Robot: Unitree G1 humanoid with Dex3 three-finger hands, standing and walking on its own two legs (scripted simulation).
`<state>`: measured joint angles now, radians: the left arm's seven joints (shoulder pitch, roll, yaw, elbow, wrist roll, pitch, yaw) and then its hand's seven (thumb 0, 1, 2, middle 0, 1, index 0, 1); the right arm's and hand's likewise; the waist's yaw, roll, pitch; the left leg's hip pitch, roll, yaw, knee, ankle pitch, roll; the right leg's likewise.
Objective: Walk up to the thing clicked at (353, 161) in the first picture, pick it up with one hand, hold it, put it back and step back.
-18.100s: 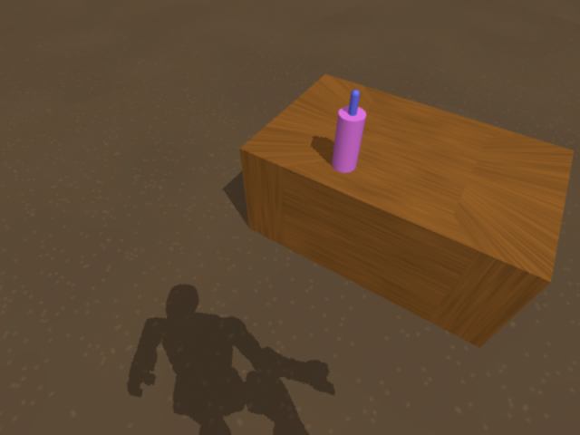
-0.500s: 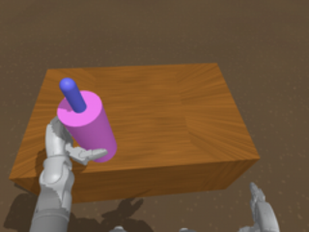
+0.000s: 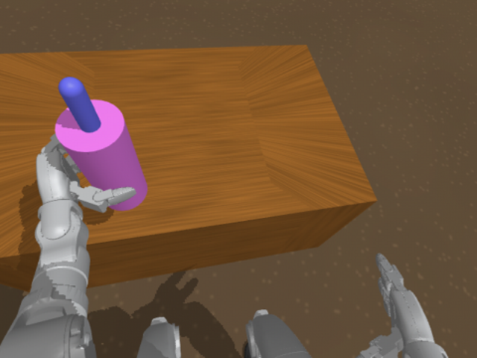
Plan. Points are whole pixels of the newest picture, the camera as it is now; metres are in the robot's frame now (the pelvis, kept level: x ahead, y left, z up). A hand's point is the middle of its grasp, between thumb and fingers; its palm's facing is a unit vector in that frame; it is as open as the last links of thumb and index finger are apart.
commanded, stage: crouch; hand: left
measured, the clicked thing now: (104, 150) +0.43 +0.16 +0.06
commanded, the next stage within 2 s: lower in 0.56 s
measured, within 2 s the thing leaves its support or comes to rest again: rests again in 1.78 s
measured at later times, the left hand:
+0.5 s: hand (100, 166) +0.47 +0.19 -0.03, palm faces +0.17 -0.99 -0.01, open 11.4 cm
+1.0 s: hand (105, 176) +0.48 +0.20 -0.09, palm faces +0.19 -0.98 +0.00, open 11.4 cm
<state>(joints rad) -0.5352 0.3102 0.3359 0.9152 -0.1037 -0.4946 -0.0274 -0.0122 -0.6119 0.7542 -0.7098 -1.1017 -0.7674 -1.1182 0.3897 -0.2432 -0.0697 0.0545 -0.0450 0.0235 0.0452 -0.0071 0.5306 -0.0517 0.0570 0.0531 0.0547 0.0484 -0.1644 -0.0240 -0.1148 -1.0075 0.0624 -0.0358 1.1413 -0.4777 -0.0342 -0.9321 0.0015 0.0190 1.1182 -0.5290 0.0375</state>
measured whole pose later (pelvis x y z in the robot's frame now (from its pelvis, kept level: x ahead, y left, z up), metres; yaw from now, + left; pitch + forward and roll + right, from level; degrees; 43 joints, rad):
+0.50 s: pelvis +0.00 +0.00 -0.03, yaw +0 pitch +25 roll -3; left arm -0.63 0.40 0.41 1.04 -0.06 -0.55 -0.03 -0.01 -0.61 0.76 -0.71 -1.10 -0.77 -1.12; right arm 0.41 -0.26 -0.05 -0.09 -0.06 0.04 0.07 -0.01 0.53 -0.05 0.06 0.05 0.06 0.05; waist -0.23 -0.02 -0.14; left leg -1.19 0.07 -0.07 1.28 -0.53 -0.04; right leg -1.10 0.01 0.00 1.24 -0.57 0.04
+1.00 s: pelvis -0.01 +0.00 -0.05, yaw -1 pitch +28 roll -5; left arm -0.68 0.48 0.48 1.15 -0.03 -0.62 -0.02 -0.01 -0.61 0.74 -0.72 -1.10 -0.77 -1.11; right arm 0.41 -0.29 -0.07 -0.22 -0.07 0.01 0.09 -0.01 0.51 -0.06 0.06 0.05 0.06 0.05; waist -0.30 -0.03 -0.15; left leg -1.34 0.07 -0.09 1.39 -0.55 -0.04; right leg -1.24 0.02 -0.01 1.34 -0.59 0.04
